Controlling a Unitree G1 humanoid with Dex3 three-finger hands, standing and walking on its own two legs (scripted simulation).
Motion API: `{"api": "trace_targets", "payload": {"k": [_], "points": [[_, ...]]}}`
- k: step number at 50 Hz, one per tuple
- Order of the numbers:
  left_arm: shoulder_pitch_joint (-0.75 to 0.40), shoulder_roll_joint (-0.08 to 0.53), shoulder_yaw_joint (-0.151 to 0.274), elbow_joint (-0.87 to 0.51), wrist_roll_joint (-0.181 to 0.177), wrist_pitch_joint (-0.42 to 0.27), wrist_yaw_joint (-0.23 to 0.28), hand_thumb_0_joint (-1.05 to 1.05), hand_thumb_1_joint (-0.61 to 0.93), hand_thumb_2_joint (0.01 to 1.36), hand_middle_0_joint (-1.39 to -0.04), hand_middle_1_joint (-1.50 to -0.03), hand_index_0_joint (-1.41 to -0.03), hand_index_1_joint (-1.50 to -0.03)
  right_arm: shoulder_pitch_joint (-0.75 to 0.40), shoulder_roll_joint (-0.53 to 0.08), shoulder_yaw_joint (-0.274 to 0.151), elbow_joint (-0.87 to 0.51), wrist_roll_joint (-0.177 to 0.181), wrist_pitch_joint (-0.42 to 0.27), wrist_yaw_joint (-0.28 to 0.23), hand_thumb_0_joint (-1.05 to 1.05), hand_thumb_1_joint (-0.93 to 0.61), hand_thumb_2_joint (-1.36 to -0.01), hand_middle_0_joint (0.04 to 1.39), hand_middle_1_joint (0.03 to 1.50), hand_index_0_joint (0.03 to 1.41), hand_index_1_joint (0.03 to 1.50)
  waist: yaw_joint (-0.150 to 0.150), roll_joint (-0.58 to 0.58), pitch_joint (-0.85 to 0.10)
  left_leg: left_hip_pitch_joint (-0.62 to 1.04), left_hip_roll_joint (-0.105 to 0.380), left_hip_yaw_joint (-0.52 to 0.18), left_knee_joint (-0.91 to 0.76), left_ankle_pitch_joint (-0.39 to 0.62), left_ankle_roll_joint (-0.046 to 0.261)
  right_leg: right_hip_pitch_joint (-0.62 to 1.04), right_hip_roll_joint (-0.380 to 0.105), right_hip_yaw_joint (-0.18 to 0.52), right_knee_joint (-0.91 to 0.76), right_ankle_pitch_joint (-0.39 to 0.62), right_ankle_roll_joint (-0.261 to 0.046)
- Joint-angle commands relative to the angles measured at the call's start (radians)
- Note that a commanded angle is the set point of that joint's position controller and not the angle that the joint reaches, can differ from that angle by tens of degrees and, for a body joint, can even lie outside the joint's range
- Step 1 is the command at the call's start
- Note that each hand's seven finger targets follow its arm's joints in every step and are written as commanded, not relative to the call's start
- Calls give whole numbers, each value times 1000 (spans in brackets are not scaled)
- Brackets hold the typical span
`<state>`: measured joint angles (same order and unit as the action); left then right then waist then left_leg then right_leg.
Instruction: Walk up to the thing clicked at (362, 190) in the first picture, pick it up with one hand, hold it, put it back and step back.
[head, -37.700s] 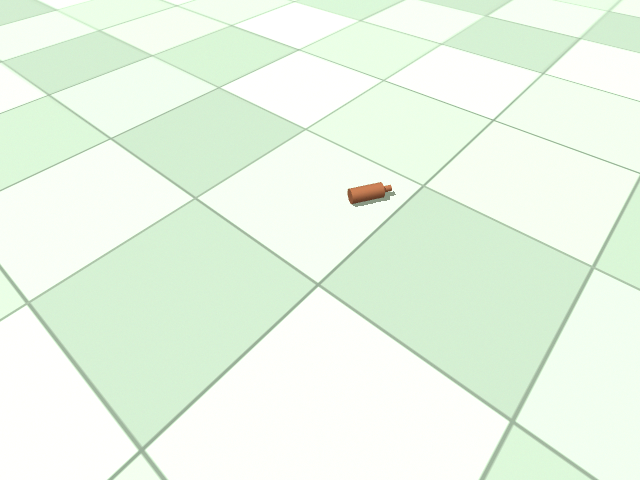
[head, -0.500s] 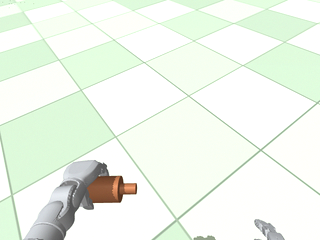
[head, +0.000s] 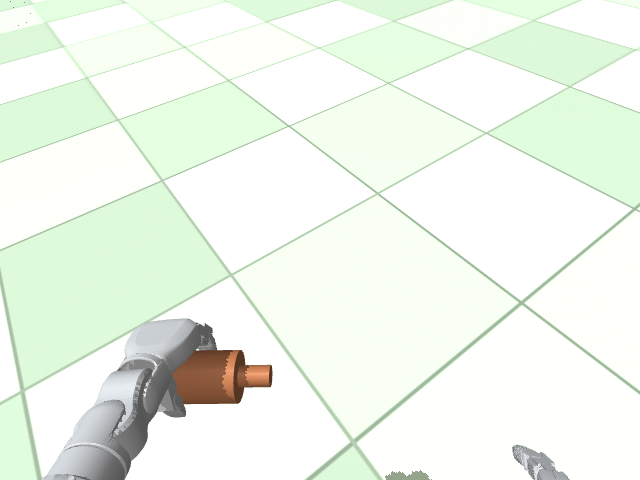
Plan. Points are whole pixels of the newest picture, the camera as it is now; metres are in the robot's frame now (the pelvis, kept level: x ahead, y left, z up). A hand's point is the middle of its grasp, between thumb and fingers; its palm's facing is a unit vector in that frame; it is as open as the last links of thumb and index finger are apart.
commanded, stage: crouch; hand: left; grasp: from above
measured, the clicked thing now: (200, 376) +0.30 +0.20 -0.06
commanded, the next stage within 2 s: lower in 1.80 s
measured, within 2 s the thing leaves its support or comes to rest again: neither
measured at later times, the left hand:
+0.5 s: hand (196, 407) +0.30 +0.24 -0.19, palm faces -0.44 +0.02 -0.90, open 9.8 cm
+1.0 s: hand (221, 432) +0.33 +0.26 -0.43, palm faces -0.45 -0.01 -0.89, open 9.9 cm
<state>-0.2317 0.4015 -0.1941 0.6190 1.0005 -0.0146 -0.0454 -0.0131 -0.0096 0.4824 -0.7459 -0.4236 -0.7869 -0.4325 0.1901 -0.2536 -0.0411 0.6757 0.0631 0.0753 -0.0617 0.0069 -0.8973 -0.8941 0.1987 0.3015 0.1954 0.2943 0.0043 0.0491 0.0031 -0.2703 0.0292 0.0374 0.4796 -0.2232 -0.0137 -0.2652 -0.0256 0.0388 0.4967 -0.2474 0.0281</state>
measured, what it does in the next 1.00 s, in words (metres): lowers itself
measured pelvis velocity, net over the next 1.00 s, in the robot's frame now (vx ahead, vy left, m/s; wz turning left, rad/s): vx -0.07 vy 0.01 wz -0.01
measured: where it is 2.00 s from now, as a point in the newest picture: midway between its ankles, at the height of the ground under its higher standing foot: outside the picture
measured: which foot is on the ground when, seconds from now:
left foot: down 0.00-1.00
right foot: down 0.00-1.00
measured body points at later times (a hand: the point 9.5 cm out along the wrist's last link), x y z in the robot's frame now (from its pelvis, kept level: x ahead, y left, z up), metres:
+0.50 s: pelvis -0.03 +0.01 -0.08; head +0.07 +0.02 +0.36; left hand +0.32 +0.24 -0.14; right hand +0.06 -0.28 -0.19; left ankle +0.02 +0.13 -0.74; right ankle +0.01 -0.14 -0.74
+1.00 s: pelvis -0.07 +0.01 -0.28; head +0.13 +0.04 +0.12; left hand +0.35 +0.26 -0.38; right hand +0.00 -0.26 -0.41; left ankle +0.02 +0.13 -0.74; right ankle +0.01 -0.14 -0.74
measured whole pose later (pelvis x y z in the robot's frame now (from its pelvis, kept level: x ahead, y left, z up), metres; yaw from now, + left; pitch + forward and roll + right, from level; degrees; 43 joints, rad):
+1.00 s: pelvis -0.07 +0.01 -0.28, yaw -1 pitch +36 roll -5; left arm -0.68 0.52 0.03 1.21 1.22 -0.17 0.39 -0.02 -0.02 0.53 -0.69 -0.52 -0.73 -0.53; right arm 0.19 -0.23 -0.05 0.77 -0.09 -0.06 0.03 0.00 -0.89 -0.89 0.20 0.30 0.20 0.29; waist -0.14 0.04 -0.19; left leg -1.87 0.02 -0.07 1.87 -0.62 0.00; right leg -1.80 -0.01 0.00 1.83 -0.65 0.05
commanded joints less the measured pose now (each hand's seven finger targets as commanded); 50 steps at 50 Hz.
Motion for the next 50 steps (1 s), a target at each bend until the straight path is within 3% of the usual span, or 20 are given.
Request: {"api": "trace_targets", "payload": {"k": [1, 5, 8, 10, 16, 18, 20, 24, 27, 29, 32, 34, 36, 41, 42, 46, 49, 50], "points": [[-325, 190, 103, -175, -3, 0, 59, 0, 691, 746, -1056, -592, -1059, -590, -78, -126, -37, -138, 0, -38, -3, 0, -883, -897, 200, 300, 200, 300, -4, -48, -235, 131, -38, 5, -46, 160, 24, 16, 50, -38, -81, 140, -31], [-307, 186, 105, -129, 18, -19, 89, 0, 680, 761, -1060, -594, -1058, -598, -62, -123, -40, -126, -2, -32, -1, 0, -885, -899, 200, 300, 200, 300, -13, -79, -227, 107, -48, 9, -24, 155, 30, -9, 40, -31, -72, 149, -24], [-311, 172, 109, -43, 34, -41, 143, 0, 712, 793, -1091, -593, -1084, -602, -50, -123, -41, -111, -12, -25, 3, 0, -885, -898, 200, 300, 200, 300, -25, -95, -207, 54, -49, 5, 9, 131, 27, -55, 39, -35, -42, 123, -25], [-324, 165, 106, 17, 65, -53, 191, 0, 724, 778, -1102, -581, -1097, -590, -30, -126, -47, -96, -22, -19, 9, 0, -885, -897, 199, 300, 200, 300, -31, -74, -224, 19, -50, 4, 49, 128, 22, -96, 36, -36, 3, 122, -30], [-483, 161, 103, 162, 138, -76, 331, 0, 755, 785, -1111, -633, -1115, -631, 48, -146, -74, -41, -51, -26, 35, 0, -891, -898, 199, 299, 199, 299, -76, -40, -332, -174, -40, -7, 289, 77, 8, -343, 42, -40, 216, 79, -38], [-502, 171, 122, 205, 159, -79, 375, 0, 754, 794, -1106, -643, -1112, -640, 65, -145, -80, -41, -61, -31, 41, 0, -889, -897, 199, 299, 199, 299, -69, -18, -382, -268, -40, -5, 376, 50, 7, -411, 41, -41, 292, 55, -41], [-520, 134, 107, 268, 170, -80, 413, 0, 757, 773, -1092, -658, -1106, -646, 78, -154, -88, -34, -70, -42, 47, 0, -890, -897, 199, 299, 200, 299, -82, -10, -420, -338, -31, -13, 461, 35, 10, -523, 44, -48, 381, 33, -44], [-592, 212, 159, 322, 191, -79, 463, 0, 734, 782, -1083, -649, -1092, -643, 104, -170, -97, -18, -86, -62, 43, 0, -891, -897, 199, 299, 199, 299, -84, 32, -531, -488, -28, -27, 606, -1, 16, -667, 47, -61, 536, -8, -51], [-643, 215, 163, 350, 187, -74, 484, 0, 715, 850, -1083, -644, -1076, -652, 116, -178, -102, -8, -96, -78, 36, 0, -886, -895, 199, 299, 199, 299, -95, 70, -602, -565, -18, -49, 691, -56, 16, -815, 52, -76, 647, -64, -62], [-654, 216, 172, 387, 184, -66, 492, 0, 711, 828, -1069, -647, -1068, -650, 124, -176, -100, 1, -101, -86, 31, 0, -884, -894, 199, 299, 200, 299, -107, 47, -638, -664, -20, -50, 758, -92, 24, -861, 52, -79, 704, -86, -59], [-652, 265, 202, 401, 175, -59, 493, 0, 658, 832, -1029, -666, -1029, -668, 118, -181, -100, 0, -109, -100, 28, 0, -887, -895, 200, 299, 200, 299, -97, 66, -661, -776, -21, -58, 813, -192, 20, -941, 42, -79, 777, -165, -60], [-658, 280, 216, 424, 176, -56, 486, 0, 633, 848, -1028, -634, -1017, -648, 120, -188, -103, 8, -115, -106, 29, 0, -885, -895, 200, 299, 200, 299, -108, 47, -681, -833, -19, -68, 862, -222, 21, -1007, 45, -84, 826, -193, -60], [-691, 297, 225, 394, 170, -63, 477, 0, 649, 837, -1022, -668, -1022, -669, 119, -186, -101, 9, -121, -115, 35, 0, -887, -895, 200, 299, 200, 299, -107, 79, -736, -861, -21, -72, 910, -234, 21, -1049, 43, -89, 882, -205, -61], [-703, 329, 247, 442, 180, -98, 460, 0, 631, 864, -1020, -653, -1013, -662, 125, -200, -95, 21, -132, -133, 55, 0, -886, -896, 200, 299, 200, 299, -127, 91, -737, -964, -18, -108, 1015, -289, 19, -1233, 40, -109, 1010, -265, -65], [-745, 338, 251, 404, 182, -111, 462, 0, 645, 856, -1021, -659, -1018, -664, 136, -201, -94, 26, -132, -138, 58, 0, -884, -895, 200, 299, 200, 299, -141, 99, -766, -967, -18, -114, 1039, -283, 18, -1256, 40, -113, 1034, -258, -66], [-783, 392, 287, 380, 205, -148, 479, 0, 641, 862, -1021, -663, -1019, -668, 147, -204, -86, 43, -146, -152, 80, 0, -887, -896, 200, 299, 200, 299, -137, 143, -830, -1013, -23, -112, 1131, -263, 18, -1332, 38, -120, 1119, -248, -66], [-789, 396, 291, 432, 219, -158, 495, 0, 652, 850, -1022, -679, -1026, -677, 155, -203, -82, 56, -155, -159, 93, 0, -891, -898, 200, 299, 200, 299, -149, 126, -823, -1071, -24, -97, 1200, -275, 23, -1361, 40, -122, 1146, -254, -61], [-833, 411, 298, 388, 217, -164, 504, 0, 642, 884, -1025, -676, -1021, -682, 150, -195, -81, 56, -158, -160, 97, 0, -891, -899, 200, 299, 200, 299, -145, 144, -861, -1086, -26, -82, 1228, -264, 28, -1358, 47, -117, 1156, -238, -62]]}}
